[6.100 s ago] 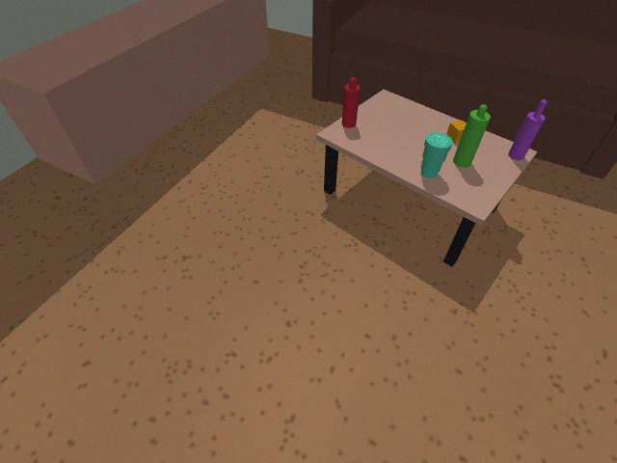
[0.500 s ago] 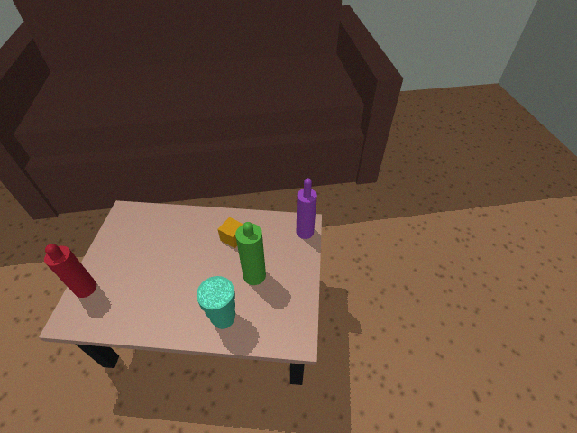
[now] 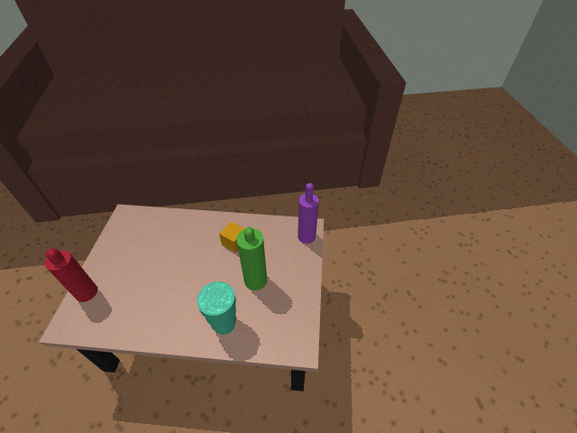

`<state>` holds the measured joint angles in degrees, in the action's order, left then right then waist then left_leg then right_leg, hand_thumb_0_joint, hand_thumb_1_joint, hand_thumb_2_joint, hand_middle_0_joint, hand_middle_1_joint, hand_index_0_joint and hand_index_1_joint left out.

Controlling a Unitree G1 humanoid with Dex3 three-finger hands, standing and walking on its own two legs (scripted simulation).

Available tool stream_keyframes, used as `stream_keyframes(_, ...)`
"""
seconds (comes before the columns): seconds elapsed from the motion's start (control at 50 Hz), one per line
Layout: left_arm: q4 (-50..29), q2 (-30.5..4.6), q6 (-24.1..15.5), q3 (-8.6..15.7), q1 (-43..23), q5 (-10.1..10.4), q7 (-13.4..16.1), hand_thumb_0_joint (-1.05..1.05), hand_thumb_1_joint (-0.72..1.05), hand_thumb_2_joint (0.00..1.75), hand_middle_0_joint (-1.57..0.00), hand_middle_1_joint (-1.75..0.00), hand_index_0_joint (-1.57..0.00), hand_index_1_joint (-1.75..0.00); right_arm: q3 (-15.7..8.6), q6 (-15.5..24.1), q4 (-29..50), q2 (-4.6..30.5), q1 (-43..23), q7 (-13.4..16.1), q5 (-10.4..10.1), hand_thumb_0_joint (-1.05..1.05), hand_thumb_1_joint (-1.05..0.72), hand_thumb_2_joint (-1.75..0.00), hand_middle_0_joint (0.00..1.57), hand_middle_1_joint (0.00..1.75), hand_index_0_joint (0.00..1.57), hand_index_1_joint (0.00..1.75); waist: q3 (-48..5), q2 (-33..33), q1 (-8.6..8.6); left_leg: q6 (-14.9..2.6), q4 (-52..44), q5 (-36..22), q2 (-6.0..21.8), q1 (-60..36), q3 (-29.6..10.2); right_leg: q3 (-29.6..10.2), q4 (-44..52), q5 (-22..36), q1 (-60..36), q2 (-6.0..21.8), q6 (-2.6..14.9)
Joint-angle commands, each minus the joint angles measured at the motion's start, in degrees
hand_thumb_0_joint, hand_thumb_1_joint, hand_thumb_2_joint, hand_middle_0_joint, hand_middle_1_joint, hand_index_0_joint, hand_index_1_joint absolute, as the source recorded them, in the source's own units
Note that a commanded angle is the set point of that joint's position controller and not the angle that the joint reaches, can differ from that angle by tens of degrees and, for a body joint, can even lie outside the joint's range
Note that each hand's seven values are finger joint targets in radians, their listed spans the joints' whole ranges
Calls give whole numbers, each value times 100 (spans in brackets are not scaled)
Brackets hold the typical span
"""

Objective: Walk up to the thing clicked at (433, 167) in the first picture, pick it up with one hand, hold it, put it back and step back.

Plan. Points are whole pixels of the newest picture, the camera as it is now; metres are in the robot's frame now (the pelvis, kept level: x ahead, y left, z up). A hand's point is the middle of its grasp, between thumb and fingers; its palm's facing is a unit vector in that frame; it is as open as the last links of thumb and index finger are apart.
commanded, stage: stand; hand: left
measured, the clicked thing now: (220, 311) +0.47 +0.20 -0.38
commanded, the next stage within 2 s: go down in 1.90 s
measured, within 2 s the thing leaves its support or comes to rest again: neither
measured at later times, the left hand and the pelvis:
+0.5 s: hand out of the picture +0.10 +0.25 -0.16, palm faces -0.02 -0.94 -0.34, open 7.4 cm; pelvis +0.02 +0.00 +0.00, yaw +0 degrees
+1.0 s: hand out of the picture +0.10 +0.25 -0.15, palm faces -0.03 -0.94 -0.34, open 7.4 cm; pelvis +0.02 -0.01 +0.00, yaw +0 degrees
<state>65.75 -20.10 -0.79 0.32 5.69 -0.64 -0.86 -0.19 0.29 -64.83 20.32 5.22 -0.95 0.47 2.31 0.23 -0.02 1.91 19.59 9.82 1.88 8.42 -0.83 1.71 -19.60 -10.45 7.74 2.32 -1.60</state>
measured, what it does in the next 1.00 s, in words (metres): stands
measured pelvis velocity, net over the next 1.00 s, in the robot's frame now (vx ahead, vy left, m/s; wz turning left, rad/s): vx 0.02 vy -0.01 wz -0.01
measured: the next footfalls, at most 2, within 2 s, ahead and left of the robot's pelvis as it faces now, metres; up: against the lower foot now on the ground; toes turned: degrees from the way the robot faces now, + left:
none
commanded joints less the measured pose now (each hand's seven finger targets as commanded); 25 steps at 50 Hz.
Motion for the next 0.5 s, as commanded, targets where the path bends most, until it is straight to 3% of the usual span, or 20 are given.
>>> stream_keyframes(0.0,-367,-1251,-124,220,-250,15,104,0,90,90,-20,-30,-20,-30,-216,130,324,1207,-242,88,12,0,-90,-90,20,30,20,30,-459,-30,40,-226,-309,-643,563,-122,-405,-467,353,510,-102,580,208)
stream_keyframes(0.12,-356,-1254,-124,208,-197,31,117,0,90,90,-20,-30,-20,-30,-214,119,302,1236,-245,97,-1,0,-90,-90,20,30,20,30,-482,-58,37,-204,-264,-921,563,-219,-367,-416,331,866,-182,570,199)
stream_keyframes(0.28,-348,-1254,-102,217,-186,15,128,0,90,90,-20,-30,-20,-30,-194,102,302,1220,-270,111,-8,0,-90,-90,20,30,20,30,-475,-25,27,-189,-288,-899,583,-226,-365,-379,303,810,-221,559,208)
stream_keyframes(0.36,-347,-1275,-120,230,-177,24,132,0,90,90,-20,-30,-20,-30,-184,114,297,1230,-185,118,-6,0,-90,-90,20,30,20,30,-602,-33,36,-215,-234,-1215,598,-331,-311,-399,283,1248,-402,600,206)
stream_keyframes(0.48,-352,-1254,-96,236,-218,24,135,0,90,90,-20,-30,-20,-30,-174,111,319,1204,-261,132,-3,0,-90,-90,20,30,20,30,-479,-33,6,-177,-298,-1244,607,-294,-342,-357,283,1171,-380,572,195)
